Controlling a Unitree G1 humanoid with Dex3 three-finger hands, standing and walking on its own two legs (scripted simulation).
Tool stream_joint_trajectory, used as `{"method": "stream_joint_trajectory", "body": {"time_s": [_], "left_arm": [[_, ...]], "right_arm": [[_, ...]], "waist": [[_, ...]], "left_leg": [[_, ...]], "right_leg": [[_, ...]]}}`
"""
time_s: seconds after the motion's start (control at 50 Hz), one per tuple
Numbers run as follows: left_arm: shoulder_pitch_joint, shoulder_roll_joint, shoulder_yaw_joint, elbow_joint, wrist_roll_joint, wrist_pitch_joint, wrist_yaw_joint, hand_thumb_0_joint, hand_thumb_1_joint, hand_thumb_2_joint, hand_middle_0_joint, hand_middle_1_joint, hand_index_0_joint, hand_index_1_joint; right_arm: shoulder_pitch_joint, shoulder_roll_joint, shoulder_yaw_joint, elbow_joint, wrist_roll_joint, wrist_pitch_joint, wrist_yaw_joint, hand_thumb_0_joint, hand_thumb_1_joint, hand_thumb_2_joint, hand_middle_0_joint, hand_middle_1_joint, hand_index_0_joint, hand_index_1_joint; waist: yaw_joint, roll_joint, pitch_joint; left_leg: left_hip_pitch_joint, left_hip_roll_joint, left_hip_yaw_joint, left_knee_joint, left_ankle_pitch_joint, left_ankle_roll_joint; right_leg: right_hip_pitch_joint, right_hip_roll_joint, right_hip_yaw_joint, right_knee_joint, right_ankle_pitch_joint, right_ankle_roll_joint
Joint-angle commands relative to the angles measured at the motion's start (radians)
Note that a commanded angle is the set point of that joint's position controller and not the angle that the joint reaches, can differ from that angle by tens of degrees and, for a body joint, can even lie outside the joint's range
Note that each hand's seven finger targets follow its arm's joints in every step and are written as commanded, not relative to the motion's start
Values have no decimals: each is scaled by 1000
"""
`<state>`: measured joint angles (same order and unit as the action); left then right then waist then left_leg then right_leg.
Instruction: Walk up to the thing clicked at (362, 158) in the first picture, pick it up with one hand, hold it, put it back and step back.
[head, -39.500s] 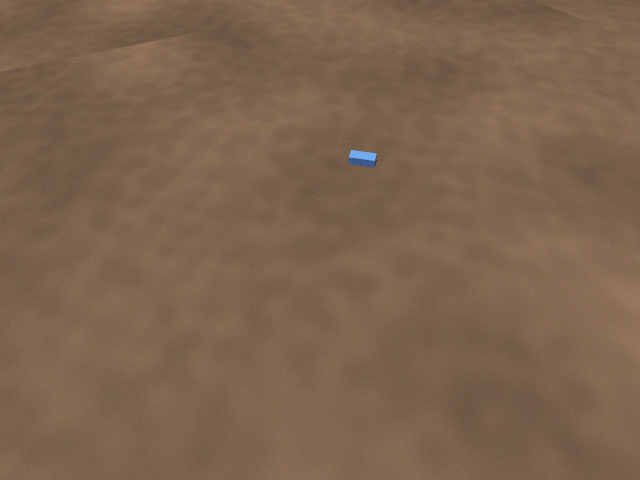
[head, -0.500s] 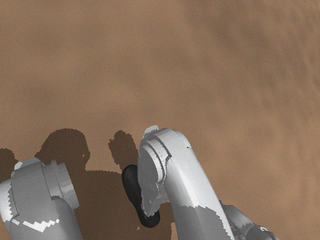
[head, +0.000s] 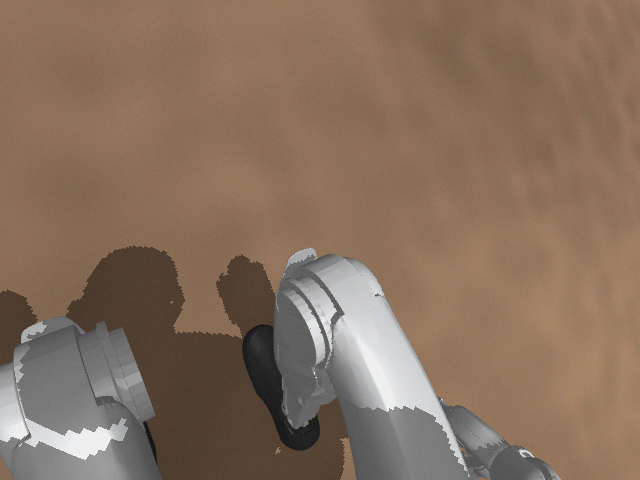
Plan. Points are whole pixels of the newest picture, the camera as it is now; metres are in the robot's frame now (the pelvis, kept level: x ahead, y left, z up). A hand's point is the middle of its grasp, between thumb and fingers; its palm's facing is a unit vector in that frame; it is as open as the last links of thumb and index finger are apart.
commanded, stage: open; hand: left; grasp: from above
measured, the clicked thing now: out of the picture +0.42 +0.36 -0.28
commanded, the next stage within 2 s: withdraw in 0.08 s
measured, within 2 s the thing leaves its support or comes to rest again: neither
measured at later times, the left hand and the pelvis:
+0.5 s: hand out of the picture +0.45 +0.39 -0.17, palm faces -0.24 -0.09 -0.97, open 13.8 cm; pelvis +0.01 +0.00 +0.01, yaw +0 degrees
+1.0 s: hand out of the picture +0.39 +0.36 -0.13, palm faces -0.48 -0.15 -0.87, open 13.7 cm; pelvis -0.01 -0.01 +0.03, yaw +6 degrees
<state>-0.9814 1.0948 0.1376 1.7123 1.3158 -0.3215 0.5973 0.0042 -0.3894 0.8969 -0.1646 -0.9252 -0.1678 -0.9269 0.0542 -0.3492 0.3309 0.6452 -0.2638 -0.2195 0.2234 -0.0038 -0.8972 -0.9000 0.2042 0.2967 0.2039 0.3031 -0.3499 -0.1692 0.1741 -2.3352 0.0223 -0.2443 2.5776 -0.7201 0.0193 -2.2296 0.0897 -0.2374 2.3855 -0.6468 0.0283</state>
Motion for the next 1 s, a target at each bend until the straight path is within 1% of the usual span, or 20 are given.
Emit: {"method": "stream_joint_trajectory", "body": {"time_s": [0.0,0.08,0.1,0.16,0.22,0.28,0.3,0.32,0.36,0.38,0.42,0.44,0.48,0.58,0.62,0.68,0.74,0.82,0.9,0.98], "left_arm": [[-198,248,20,-118,-34,-12,35,0,-485,957,-77,-1003,-83,-995],[-195,248,7,-103,-29,-18,29,0,-476,956,-69,-1020,-80,-1006],[-192,264,26,-116,-31,-21,35,0,-487,976,-71,-1011,-76,-1005],[-209,256,8,-126,-20,-26,41,0,-489,969,-64,-1018,-72,-1009],[-213,286,32,-151,-8,-20,50,0,-473,955,-86,-992,-99,-977],[-227,297,69,-255,-5,-7,73,0,-480,956,-89,-983,-99,-972],[-219,279,68,-239,-4,5,79,0,-474,952,-90,-980,-101,-967],[-225,220,42,-279,-7,17,76,0,-470,952,-91,-975,-101,-964],[-237,227,71,-368,-30,49,74,0,-472,954,-88,-977,-97,-965],[-246,224,64,-391,-40,69,63,0,-485,961,-76,-988,-86,-975],[-175,209,90,-464,-61,117,32,0,-501,974,-72,-982,-77,-976],[-151,185,86,-496,-77,138,7,0,-502,975,-74,-979,-77,-974],[-139,110,40,-539,-115,179,-55,0,-509,981,-70,-981,-71,-977],[-136,-89,-99,-515,-206,242,-261,0,-521,994,-76,-991,-73,-994],[-126,-131,-136,-513,-234,238,-342,0,-518,997,-76,-999,-74,-1001],[-125,-134,-145,-547,-260,211,-431,0,-488,982,-95,-990,-95,-990],[-147,-67,-100,-567,-247,150,-462,0,-452,962,-116,-971,-118,-968],[-166,-1,-34,-546,-197,19,-424,0,-437,944,-141,-939,-140,-940],[-253,64,4,-526,-104,-66,-304,0,-482,976,-88,-987,-93,-981],[-344,81,7,-470,-35,-77,-185,0,-474,966,-82,-993,-94,-979]], "right_arm": [[170,-330,-104,14,1,8,-14,0,-886,-897,201,301,201,301],[175,-325,-95,11,-1,9,-14,0,-884,-896,201,301,201,301],[173,-323,-91,12,-3,13,-17,0,-884,-897,201,301,201,301],[152,-334,-100,2,1,13,-20,0,-886,-897,201,301,201,301],[166,-332,-105,6,1,10,-17,0,-895,-897,201,300,201,300],[166,-330,-126,3,6,7,-14,0,-896,-898,201,300,201,300],[173,-328,-133,5,4,3,-8,0,-896,-898,201,300,201,300],[170,-315,-141,5,6,1,-2,0,-893,-898,201,300,201,300],[178,-308,-166,22,19,2,5,0,-893,-898,201,300,201,300],[186,-302,-178,21,25,-1,13,0,-894,-898,201,300,201,300],[201,-292,-213,26,41,10,21,0,-894,-899,201,300,200,300],[203,-283,-230,25,52,20,25,0,-894,-900,201,300,200,300],[211,-264,-255,35,79,41,29,0,-895,-900,200,300,200,300],[268,-246,-309,37,143,95,18,0,-902,-902,200,300,200,300],[280,-241,-312,28,157,118,3,0,-900,-902,200,300,200,300],[284,-240,-314,10,171,145,-35,0,-898,-901,200,300,200,300],[278,-225,-302,-6,173,165,-73,0,-894,-898,200,300,200,300],[256,-201,-265,-4,159,178,-98,0,-895,-899,200,300,200,300],[232,-192,-234,5,130,195,-105,0,-890,-895,200,300,200,300],[218,-217,-236,16,106,198,-109,0,-888,-893,201,300,200,300]], "waist": [[-21,544,-646],[-33,532,-623],[-20,537,-646],[-18,562,-639],[-15,591,-647],[14,675,-725],[8,675,-699],[20,694,-720],[56,763,-793],[60,786,-799],[117,800,-880],[130,805,-913],[143,758,-921],[86,483,-782],[69,397,-717],[85,313,-695],[107,271,-706],[123,296,-747],[120,424,-809],[97,538,-816]], "left_leg": [[471,31,63,-276,228,-11],[457,31,66,-261,225,-6],[463,33,65,-271,239,-9],[469,33,60,-278,221,-13],[498,34,55,-286,227,-19],[570,36,47,-313,256,-33],[562,37,45,-318,243,-35],[569,34,58,-319,250,-36],[609,30,70,-335,272,-41],[610,28,76,-337,273,-41],[632,21,96,-358,308,-40],[642,17,104,-366,332,-39],[617,11,115,-396,323,-29],[492,4,116,-452,173,8],[437,-7,114,-477,121,18],[419,-19,129,-475,124,20],[392,-30,153,-449,143,19],[391,-31,166,-399,174,20],[468,-27,170,-388,170,13],[547,-21,155,-407,119,-4]], "right_leg": [[367,35,-48,-194,237,-48],[359,34,-49,-191,239,-45],[385,39,-48,-200,247,-46],[351,37,-50,-186,225,-52],[333,32,-53,-172,231,-53],[313,27,-56,-155,246,-60],[287,24,-60,-147,239,-58],[281,30,-54,-159,248,-60],[277,25,-46,-162,265,-65],[261,21,-39,-159,265,-66],[276,21,-23,-177,278,-71],[287,19,-13,-186,290,-72],[281,17,5,-216,277,-72],[299,16,44,-328,172,-66],[335,12,53,-354,130,-66],[370,1,71,-389,115,-74],[403,-4,88,-396,107,-78],[402,-7,97,-367,136,-69],[368,1,103,-322,122,-69],[267,-1,66,-288,58,-79]]}}
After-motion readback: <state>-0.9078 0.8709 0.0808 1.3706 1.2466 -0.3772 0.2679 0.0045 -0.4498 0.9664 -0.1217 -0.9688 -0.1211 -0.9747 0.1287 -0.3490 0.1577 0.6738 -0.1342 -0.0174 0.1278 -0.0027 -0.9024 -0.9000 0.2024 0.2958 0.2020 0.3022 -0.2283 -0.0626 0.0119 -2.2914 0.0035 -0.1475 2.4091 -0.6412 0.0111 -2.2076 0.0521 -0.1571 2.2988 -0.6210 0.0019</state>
